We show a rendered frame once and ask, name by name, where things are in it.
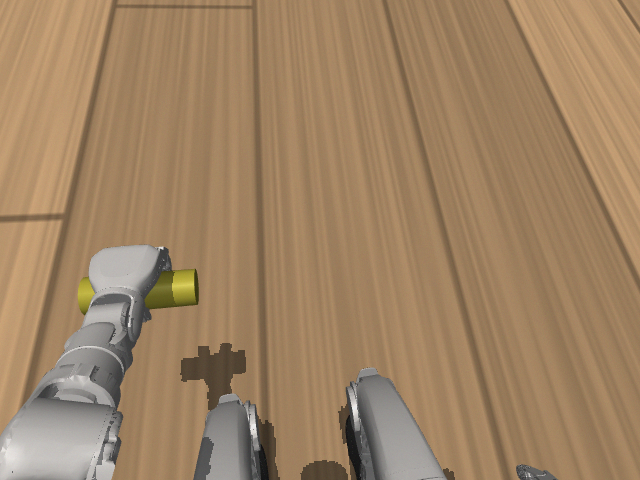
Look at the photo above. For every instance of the right robot hand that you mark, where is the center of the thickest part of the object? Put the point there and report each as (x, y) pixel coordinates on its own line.
(526, 472)

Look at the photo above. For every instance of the right robot foot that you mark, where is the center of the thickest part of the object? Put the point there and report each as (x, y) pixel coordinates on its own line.
(353, 450)

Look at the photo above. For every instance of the can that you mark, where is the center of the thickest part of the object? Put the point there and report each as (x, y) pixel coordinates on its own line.
(173, 289)

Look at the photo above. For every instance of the left robot arm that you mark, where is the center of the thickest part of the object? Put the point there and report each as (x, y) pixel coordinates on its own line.
(68, 428)

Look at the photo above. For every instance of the left robot hand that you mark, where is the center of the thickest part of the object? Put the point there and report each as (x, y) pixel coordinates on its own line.
(135, 267)

